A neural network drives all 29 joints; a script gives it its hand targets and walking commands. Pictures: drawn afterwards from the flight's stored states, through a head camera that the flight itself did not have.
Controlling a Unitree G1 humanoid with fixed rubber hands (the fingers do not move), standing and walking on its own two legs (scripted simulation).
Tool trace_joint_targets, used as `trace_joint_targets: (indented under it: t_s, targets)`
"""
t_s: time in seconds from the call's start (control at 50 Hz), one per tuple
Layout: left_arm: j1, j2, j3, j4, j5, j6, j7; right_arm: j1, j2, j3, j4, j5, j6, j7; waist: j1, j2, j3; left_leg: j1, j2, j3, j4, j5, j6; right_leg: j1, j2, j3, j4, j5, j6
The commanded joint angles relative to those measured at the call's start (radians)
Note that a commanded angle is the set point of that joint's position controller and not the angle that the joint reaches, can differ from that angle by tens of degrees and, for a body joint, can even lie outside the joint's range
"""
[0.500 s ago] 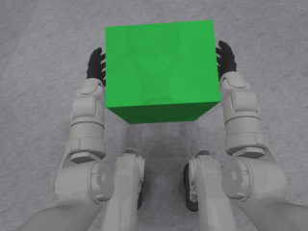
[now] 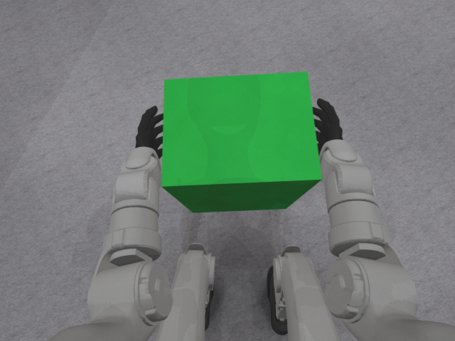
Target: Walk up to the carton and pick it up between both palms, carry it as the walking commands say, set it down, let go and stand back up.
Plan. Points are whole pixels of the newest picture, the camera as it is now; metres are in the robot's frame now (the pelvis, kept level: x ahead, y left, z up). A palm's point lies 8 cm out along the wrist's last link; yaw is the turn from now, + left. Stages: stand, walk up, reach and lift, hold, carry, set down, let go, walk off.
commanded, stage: reach and lift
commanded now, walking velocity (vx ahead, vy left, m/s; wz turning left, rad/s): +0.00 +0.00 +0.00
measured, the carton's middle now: (237, 157) +0.45 +0.02 -0.11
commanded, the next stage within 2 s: none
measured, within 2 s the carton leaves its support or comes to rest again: neither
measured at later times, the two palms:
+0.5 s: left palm (135, 144) +0.42 +0.17 +0.02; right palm (351, 135) +0.43 -0.14 +0.03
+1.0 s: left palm (112, 136) +0.39 +0.17 +0.10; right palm (380, 124) +0.41 -0.14 +0.10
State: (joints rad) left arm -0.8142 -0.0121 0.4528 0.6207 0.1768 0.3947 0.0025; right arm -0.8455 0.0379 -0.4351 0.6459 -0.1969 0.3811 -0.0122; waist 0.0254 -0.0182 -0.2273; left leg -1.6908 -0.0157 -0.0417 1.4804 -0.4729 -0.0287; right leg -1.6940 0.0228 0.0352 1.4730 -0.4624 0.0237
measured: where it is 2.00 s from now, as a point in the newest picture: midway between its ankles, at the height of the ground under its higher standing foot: (240, 310)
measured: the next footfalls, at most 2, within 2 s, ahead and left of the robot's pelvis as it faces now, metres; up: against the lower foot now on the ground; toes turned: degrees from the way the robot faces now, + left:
none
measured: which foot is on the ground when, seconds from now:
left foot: down 0.00-1.00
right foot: down 0.00-1.00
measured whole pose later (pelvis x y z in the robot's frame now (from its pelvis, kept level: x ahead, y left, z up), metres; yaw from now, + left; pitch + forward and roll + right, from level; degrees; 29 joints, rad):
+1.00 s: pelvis +0.04 +0.00 +0.14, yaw +0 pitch +24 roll +0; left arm -0.49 -0.11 0.43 0.48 0.23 0.39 -0.05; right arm -0.52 0.12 -0.39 0.51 -0.24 0.38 0.04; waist 0.03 -0.02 -0.15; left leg -0.97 0.00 -0.04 0.88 -0.33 -0.02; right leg -0.98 0.02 0.04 0.88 -0.32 0.01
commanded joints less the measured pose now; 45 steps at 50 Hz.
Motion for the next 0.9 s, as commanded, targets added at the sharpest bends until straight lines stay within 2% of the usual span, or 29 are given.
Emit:
trace_joint_targets:
  t_s: [0.0,0.36,0.88]
  targets:
    - [-0.674,-1.090,-0.590,-0.021,-0.158,-0.021,-0.258,-0.629,1.078,0.551,0.016,0.133,-0.019,0.233,0.016,0.012,-0.900,0.545,-0.151,0.083,-0.188,0.239,-0.004,0.542,0.155,-0.073,-0.171,0.211,-0.006]
    - [-0.500,-1.115,-0.609,-0.044,-0.135,-0.029,-0.264,-0.459,1.094,0.579,-0.013,0.111,-0.030,0.246,0.015,0.007,-0.776,0.721,-0.144,0.050,-0.357,0.300,0.003,0.724,0.145,-0.034,-0.349,0.268,-0.013]
    - [-0.271,-1.109,-0.637,-0.116,-0.089,-0.022,-0.296,-0.230,1.088,0.618,-0.091,0.076,-0.024,0.274,0.018,0.008,-0.589,1.015,-0.116,0.018,-0.645,0.427,0.015,1.057,0.114,0.012,-0.643,0.397,-0.024]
